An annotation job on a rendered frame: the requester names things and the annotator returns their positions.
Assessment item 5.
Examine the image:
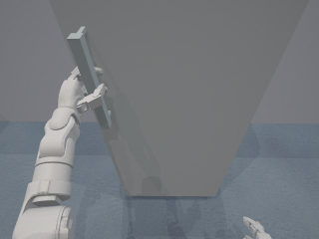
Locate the right robot hand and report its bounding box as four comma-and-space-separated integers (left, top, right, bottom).
242, 216, 272, 239

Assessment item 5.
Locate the left robot hand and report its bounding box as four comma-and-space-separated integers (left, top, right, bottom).
58, 67, 109, 118

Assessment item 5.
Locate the fridge door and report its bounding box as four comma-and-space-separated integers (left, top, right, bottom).
49, 0, 309, 197

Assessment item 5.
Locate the left robot forearm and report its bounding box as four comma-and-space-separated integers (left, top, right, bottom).
12, 107, 81, 239

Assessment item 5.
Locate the handle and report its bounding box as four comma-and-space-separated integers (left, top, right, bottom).
67, 26, 112, 129

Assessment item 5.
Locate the robot left upper arm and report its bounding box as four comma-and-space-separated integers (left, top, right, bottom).
14, 205, 75, 239

